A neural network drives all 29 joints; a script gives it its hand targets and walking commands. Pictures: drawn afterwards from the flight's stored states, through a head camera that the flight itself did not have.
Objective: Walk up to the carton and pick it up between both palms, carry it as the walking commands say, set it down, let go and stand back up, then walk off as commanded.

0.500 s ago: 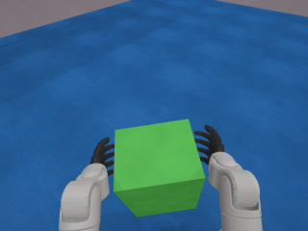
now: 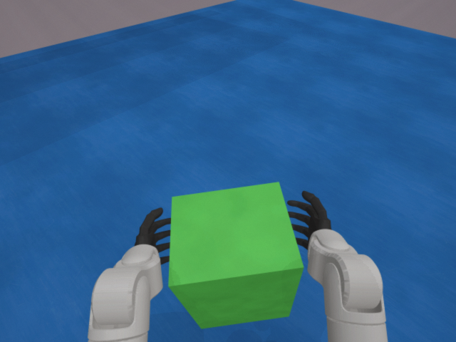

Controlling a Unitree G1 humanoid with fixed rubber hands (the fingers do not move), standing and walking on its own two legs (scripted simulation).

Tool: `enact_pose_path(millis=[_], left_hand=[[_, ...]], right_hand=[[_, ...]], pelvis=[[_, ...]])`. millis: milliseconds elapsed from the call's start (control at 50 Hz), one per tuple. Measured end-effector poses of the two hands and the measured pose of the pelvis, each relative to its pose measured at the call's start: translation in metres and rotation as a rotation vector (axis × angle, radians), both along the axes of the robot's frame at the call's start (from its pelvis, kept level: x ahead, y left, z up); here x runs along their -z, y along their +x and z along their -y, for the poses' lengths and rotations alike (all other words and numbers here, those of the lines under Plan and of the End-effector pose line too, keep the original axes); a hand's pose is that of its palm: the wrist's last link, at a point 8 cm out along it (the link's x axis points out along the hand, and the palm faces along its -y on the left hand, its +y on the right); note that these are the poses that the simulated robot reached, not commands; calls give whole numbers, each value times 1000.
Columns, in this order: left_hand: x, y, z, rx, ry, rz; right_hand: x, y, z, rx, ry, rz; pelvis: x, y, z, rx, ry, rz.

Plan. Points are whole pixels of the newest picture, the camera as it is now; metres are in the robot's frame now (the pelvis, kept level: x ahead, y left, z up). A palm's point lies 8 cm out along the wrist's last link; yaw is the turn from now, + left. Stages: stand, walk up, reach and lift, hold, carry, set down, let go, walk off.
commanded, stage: carry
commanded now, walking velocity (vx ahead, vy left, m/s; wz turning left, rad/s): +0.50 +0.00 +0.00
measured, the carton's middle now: (236, 262) +0.29 +0.00 +0.00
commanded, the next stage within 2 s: none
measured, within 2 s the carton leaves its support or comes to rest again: neither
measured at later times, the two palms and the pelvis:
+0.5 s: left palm (168, 145) +0.54 +0.15 +0.06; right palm (282, 135) +0.57 -0.11 +0.08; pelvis +0.28 +0.01 +0.00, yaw +2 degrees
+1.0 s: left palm (151, 70) +0.81 +0.24 +0.12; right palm (244, 65) +0.83 -0.03 +0.14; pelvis +0.55 +0.10 +0.03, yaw +0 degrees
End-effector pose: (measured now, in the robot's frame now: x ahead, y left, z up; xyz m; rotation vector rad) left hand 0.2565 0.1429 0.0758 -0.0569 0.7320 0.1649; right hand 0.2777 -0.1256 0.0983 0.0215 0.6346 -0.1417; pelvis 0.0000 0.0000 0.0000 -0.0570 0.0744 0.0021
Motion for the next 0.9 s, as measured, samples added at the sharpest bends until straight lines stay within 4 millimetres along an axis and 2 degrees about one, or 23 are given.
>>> enact_pose_path(millis=[100, 200, 320, 420, 500, 580, 640, 680, 720, 820, 900], left_hand=[[-16, 51, -10, 5, -6, -20], [-21, 106, -10, 21, -21, -11], [-13, 181, -2, 39, -16, -4], [6, 248, 7, 25, 1, -3], [13, 282, -12, -23, 18, -51], [8, 321, -36, -56, 27, -50], [3, 366, -51, -38, 23, -3], [1, 402, -59, -6, 18, 47], [-1, 431, -66, 17, 7, 72], [-17, 474, -81, 32, 4, 5], [-32, 508, -92, 16, 7, 15]], right_hand=[[-17, 49, -10, 4, -6, -20], [-26, 100, -11, 22, -20, -12], [-16, 170, -1, 40, -17, -6], [7, 240, 7, 26, 0, -5], [19, 288, -12, -20, 17, -52], [17, 336, -37, -52, 30, -50], [10, 375, -51, -34, 27, -3], [6, 401, -59, -2, 22, 47], [4, 421, -65, 25, 12, 71], [-13, 462, -80, 33, 4, 4], [-27, 501, -91, 17, 7, 13]], pelvis=[[-22, 49, -11, 3, -7, 2], [-29, 101, -15, 9, -21, 12], [-19, 174, -11, 8, -17, 24], [3, 240, -1, -21, 7, -13], [-3, 277, -7, -39, -6, -34], [-8, 321, -23, -9, -2, -16], [-1, 365, -42, 6, -4, 6], [9, 398, -59, 31, -10, 17], [13, 422, -72, 15, -10, 38], [-12, 468, -89, 8, -6, 45], [-24, 504, -96, 0, -3, 47]])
